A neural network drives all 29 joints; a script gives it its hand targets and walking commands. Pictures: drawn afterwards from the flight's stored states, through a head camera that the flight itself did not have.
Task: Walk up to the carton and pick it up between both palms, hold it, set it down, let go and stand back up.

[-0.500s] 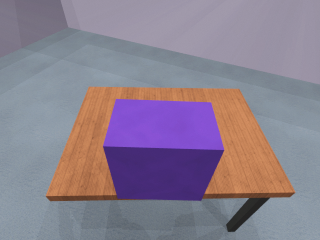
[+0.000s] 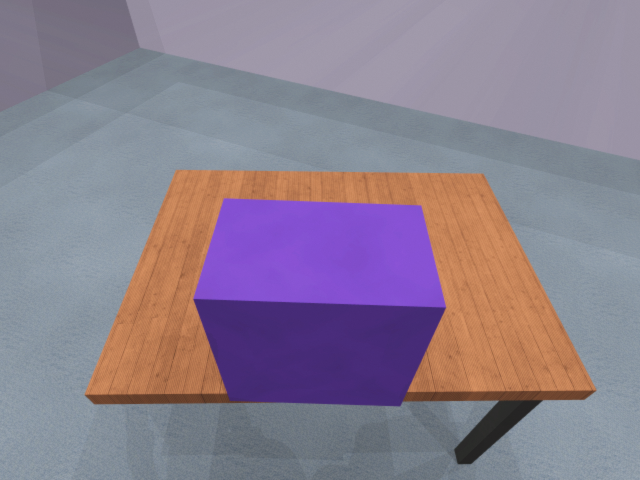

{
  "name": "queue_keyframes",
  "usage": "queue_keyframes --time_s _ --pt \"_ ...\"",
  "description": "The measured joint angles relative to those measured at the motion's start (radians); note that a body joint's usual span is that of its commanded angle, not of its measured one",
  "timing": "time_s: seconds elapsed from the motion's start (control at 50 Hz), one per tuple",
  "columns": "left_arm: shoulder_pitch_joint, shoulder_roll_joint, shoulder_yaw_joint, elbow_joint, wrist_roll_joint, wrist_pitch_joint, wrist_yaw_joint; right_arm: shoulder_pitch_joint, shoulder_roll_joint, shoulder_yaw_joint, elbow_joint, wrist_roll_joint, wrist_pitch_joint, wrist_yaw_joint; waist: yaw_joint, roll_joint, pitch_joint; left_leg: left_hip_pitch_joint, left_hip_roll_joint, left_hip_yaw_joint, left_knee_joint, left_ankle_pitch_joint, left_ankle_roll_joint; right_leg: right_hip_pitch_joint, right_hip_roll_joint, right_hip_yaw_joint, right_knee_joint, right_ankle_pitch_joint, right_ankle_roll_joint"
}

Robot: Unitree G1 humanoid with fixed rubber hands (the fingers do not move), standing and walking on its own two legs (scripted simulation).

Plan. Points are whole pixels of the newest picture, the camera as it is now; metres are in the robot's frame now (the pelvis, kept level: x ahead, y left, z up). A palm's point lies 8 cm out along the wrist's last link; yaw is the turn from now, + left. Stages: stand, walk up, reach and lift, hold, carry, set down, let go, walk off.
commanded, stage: stand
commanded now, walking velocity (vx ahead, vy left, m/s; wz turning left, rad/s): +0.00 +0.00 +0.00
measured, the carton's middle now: (318, 310) +0.39 +0.00 -0.03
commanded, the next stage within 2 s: none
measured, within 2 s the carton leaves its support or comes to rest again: neither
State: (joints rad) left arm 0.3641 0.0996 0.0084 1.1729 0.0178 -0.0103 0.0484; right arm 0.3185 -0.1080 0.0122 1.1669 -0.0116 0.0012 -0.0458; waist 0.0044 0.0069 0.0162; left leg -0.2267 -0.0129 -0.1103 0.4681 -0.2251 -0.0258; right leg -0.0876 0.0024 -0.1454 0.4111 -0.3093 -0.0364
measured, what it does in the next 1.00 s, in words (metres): stands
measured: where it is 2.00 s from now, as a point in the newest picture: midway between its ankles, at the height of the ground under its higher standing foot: outside the picture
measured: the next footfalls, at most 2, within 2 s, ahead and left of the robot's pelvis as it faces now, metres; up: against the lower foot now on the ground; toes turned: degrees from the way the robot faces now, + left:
none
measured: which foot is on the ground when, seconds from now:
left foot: down 0.00-1.00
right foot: down 0.00-1.00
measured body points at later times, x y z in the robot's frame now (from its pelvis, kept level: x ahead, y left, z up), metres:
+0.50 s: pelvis +0.00 -0.01 +0.00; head +0.00 -0.01 +0.45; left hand -0.06 +0.19 -0.16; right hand -0.03 -0.21 -0.17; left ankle +0.02 +0.14 -0.74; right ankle -0.05 -0.09 -0.74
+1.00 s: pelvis +0.00 -0.02 +0.00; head +0.01 -0.02 +0.45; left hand -0.06 +0.18 -0.16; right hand -0.03 -0.22 -0.17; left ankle +0.02 +0.14 -0.74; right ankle -0.05 -0.09 -0.74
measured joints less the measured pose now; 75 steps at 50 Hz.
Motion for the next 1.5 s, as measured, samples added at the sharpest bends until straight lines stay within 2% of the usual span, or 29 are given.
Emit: queue_keyframes --time_s 0.78,1.5 --pt "0.020 -0.006 -0.001 -0.016 0.001 0.001 0.002 -0.024 0.001 0.005 0.026 0.002 0.012 -0.003 0.003 0.002 0.017 0.007 0.019 -0.010 0.001 0.001 -0.023 0.011 0.016 -0.015 0.005 -0.007 -0.022" --pt "0.021 -0.002 0.000 -0.033 -0.001 -0.001 0.002 -0.031 0.002 0.003 0.015 0.004 0.010 -0.003 0.005 -0.001 0.023 0.004 0.021 -0.003 0.012 -0.008 -0.024 0.010 0.013 -0.019 0.018 -0.021 -0.022"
